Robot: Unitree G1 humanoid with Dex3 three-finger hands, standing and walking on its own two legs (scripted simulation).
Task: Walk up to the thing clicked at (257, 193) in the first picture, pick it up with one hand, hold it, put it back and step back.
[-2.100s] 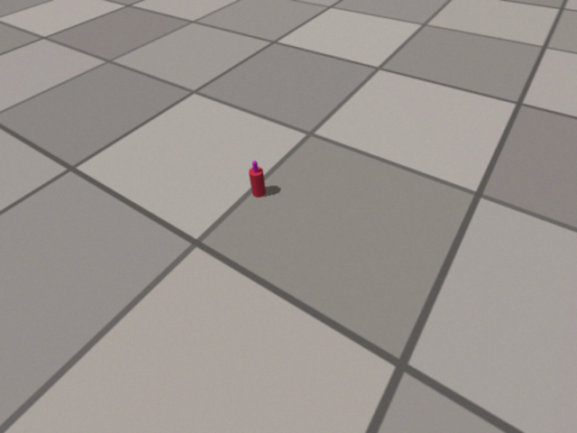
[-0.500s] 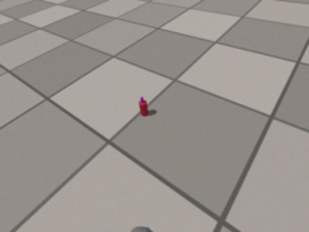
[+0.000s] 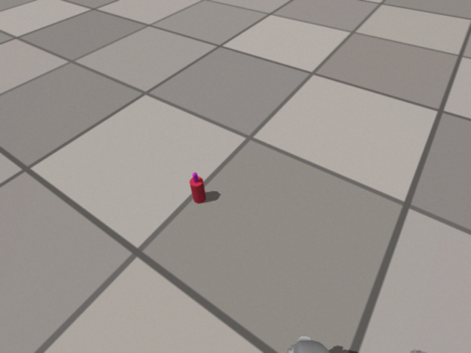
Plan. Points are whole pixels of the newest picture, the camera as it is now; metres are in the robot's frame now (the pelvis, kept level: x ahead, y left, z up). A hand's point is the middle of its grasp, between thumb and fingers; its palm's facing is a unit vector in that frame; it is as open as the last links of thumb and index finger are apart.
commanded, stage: walk up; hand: left
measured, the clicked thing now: (197, 186) +1.00 +0.24 -0.67
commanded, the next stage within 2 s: none
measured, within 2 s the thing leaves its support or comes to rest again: neither
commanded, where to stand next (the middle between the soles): +0.66 +0.04 m, yaw -1 degrees
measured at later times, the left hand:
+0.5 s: hand (109, 329) +0.21 +0.28 -0.15, palm faces +0.01 -0.93 -0.38, open 7.4 cm
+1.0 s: hand (143, 208) +0.49 +0.27 -0.13, palm faces -0.05 -0.91 -0.42, open 7.4 cm
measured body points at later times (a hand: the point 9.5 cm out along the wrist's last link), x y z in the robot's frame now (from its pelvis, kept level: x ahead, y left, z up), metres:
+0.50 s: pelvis +0.22 +0.00 -0.01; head +0.23 +0.01 +0.44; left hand +0.21 +0.33 -0.12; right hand +0.32 -0.32 -0.11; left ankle +0.32 +0.12 -0.74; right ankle +0.16 -0.15 -0.73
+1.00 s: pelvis +0.39 -0.01 -0.02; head +0.41 -0.03 +0.43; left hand +0.49 +0.31 -0.10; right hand +0.42 -0.33 -0.14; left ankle +0.33 +0.12 -0.70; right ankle +0.48 -0.13 -0.74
